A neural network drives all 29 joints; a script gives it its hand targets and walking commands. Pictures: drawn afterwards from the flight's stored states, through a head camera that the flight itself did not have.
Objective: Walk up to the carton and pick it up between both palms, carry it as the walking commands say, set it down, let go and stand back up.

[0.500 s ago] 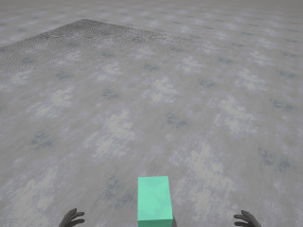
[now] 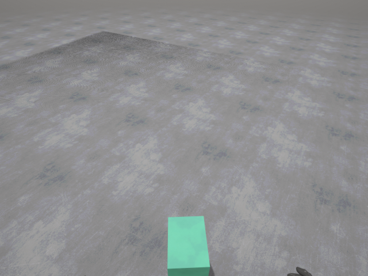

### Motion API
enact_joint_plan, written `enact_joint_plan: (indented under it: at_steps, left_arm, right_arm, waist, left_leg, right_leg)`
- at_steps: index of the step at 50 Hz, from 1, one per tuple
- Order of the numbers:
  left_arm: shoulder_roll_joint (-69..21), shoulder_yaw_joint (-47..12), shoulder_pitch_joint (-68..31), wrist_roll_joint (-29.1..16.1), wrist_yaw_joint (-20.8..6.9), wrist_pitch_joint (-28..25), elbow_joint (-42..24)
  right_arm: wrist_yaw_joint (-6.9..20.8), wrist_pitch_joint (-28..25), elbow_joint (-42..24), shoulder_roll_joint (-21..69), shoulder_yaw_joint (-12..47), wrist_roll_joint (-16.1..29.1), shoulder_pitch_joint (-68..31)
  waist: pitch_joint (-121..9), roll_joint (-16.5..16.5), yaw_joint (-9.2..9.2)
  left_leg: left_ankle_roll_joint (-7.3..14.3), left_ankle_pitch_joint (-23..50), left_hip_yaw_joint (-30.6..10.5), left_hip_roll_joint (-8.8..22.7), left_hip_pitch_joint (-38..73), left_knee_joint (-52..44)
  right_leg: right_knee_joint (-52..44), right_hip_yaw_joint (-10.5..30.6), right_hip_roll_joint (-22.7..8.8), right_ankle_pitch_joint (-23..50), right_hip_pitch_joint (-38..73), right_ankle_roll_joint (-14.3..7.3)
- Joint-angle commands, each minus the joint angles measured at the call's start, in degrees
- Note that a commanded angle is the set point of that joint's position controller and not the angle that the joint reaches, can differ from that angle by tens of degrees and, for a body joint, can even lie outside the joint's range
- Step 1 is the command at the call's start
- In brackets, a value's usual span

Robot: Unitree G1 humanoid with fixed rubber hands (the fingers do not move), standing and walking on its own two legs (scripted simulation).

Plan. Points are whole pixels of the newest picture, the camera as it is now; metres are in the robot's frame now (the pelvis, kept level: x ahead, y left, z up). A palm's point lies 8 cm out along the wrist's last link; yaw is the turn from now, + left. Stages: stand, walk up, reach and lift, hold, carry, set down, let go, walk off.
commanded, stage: stand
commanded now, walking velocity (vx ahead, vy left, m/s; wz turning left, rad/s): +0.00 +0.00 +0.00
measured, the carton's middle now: (186, 252) +0.51 +0.02 -0.65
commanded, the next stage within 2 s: none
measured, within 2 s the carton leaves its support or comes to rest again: neither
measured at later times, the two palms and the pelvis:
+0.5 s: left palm out of the picture +0.06 +0.27 -0.11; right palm out of the picture +0.10 -0.26 -0.10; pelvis -0.02 +0.00 +0.00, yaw +0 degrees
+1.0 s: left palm out of the picture +0.04 +0.28 -0.12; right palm out of the picture +0.07 -0.27 -0.11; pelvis -0.02 +0.00 +0.00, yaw +0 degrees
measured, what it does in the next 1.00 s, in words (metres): stands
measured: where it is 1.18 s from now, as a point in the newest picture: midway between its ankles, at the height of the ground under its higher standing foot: outside the picture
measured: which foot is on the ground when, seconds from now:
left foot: down 0.00-1.00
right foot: down 0.00-1.00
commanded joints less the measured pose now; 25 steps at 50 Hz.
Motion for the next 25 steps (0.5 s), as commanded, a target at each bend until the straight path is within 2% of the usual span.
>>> enact_joint_plan:
  at_steps: [1, 3, 4, 6, 8, 10, 12, 15, 20, 24, 25]
  left_arm:
    - [13.64, 2.51, -1.01, 7.01, 1.18, -2.80, -2.68]
    - [13.62, 2.56, -0.44, 6.90, 1.17, -2.92, -2.27]
    - [13.60, 2.51, -1.07, 7.03, 0.98, -2.88, -1.92]
    - [13.55, 2.28, -0.93, 6.93, 1.02, -2.82, -1.29]
    - [14.40, 2.48, -0.52, 7.04, 0.93, -2.86, -0.46]
    - [14.41, 2.48, -0.97, 6.93, 0.95, -2.94, 0.11]
    - [14.36, 2.35, -0.70, 6.76, 0.94, -2.92, 0.80]
    - [14.26, 2.22, -0.85, 6.77, 0.90, -2.87, 1.70]
    - [14.59, 2.03, -1.67, 6.71, 0.95, -2.87, 3.02]
    - [14.38, 2.02, -1.42, 6.52, 0.76, -2.94, 4.49]
    - [14.38, 2.04, -1.46, 6.55, 0.85, -2.84, 4.75]
  right_arm:
    - [-0.88, -2.68, -4.89, -13.14, -2.80, -0.73, -1.34]
    - [-0.74, -2.59, -4.34, -13.37, -2.81, -0.66, -1.44]
    - [-0.89, -2.65, -4.15, -13.56, -2.93, -0.71, -1.90]
    - [-0.90, -2.62, -3.61, -13.31, -2.79, -0.65, -1.54]
    - [-0.80, -2.52, -2.87, -13.70, -2.86, -0.51, -1.63]
    - [-0.77, -2.40, -2.39, -13.52, -2.85, -0.54, -1.15]
    - [-0.83, -2.57, -2.01, -13.51, -2.78, -0.48, -2.06]
    - [-0.86, -2.43, -0.77, -14.00, -2.83, -0.43, -1.64]
    - [-0.99, -2.35, 0.39, -14.32, -2.74, -0.08, -2.29]
    - [-0.86, -2.24, 1.80, -14.67, -2.56, -0.11, -2.39]
    - [-0.92, -2.28, 1.99, -14.77, -2.61, 0.02, -2.24]
  waist:
    - [3.98, -0.04, -1.09]
    - [3.23, 1.11, -0.94]
    - [3.71, 0.06, -1.04]
    - [4.29, 1.30, -1.21]
    - [5.64, 0.00, -1.09]
    - [4.87, 1.15, -1.49]
    - [5.53, 1.71, -1.12]
    - [5.80, 1.17, -1.10]
    - [5.82, 1.24, -1.45]
    - [5.83, 2.51, -0.88]
    - [5.46, 1.24, -1.23]
  left_leg:
    - [3.09, 7.20, -5.26, 4.67, -1.72, -6.42]
    - [2.86, 6.64, -5.08, 4.63, -1.27, -6.70]
    - [2.82, 5.45, -5.30, 4.63, -1.39, -6.86]
    - [3.15, 3.47, -5.71, 4.92, -2.01, -7.17]
    - [2.82, 1.73, -5.55, 4.50, -2.41, -7.70]
    - [2.92, 1.66, -5.55, 4.70, -2.22, -7.81]
    - [3.05, 1.28, -6.44, 4.81, -2.54, -8.74]
    - [2.94, 0.08, -6.38, 4.90, -2.64, -8.69]
    - [2.99, 1.62, -6.70, 5.22, -1.93, -8.87]
    - [2.87, 1.67, -6.52, 5.24, -1.76, -9.26]
    - [2.79, 2.20, -6.64, 5.23, -1.23, -9.24]
  right_leg:
    - [-6.07, 3.44, -3.14, 9.49, -3.65, -3.39]
    - [-6.28, 3.22, -3.07, 7.98, -3.24, -3.32]
    - [-6.65, 3.37, -2.97, 6.83, -3.76, -3.33]
    - [-7.00, 3.71, -3.16, 5.95, -3.76, -3.53]
    - [-7.60, 3.92, -3.18, 4.30, -4.43, -3.41]
    - [-7.40, 4.10, -3.51, 4.68, -3.83, -3.55]
    - [-6.98, 3.42, -3.11, 4.54, -3.77, -3.41]
    - [-7.33, 3.59, -3.25, 4.97, -3.43, -3.43]
    - [-7.82, 3.94, -3.43, 5.54, -3.15, -3.42]
    - [-7.67, 3.81, -3.65, 5.67, -2.83, -3.40]
    - [-7.76, 3.65, -3.63, 6.08, -2.58, -3.29]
